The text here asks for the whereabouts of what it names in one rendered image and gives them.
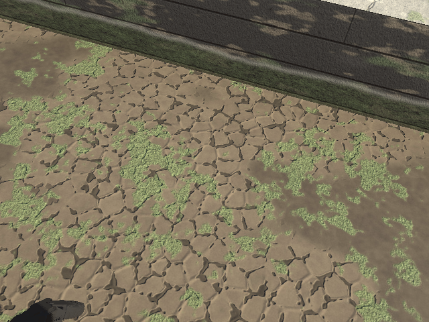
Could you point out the left robot hand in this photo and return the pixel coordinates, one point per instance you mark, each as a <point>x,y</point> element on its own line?
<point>48,310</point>

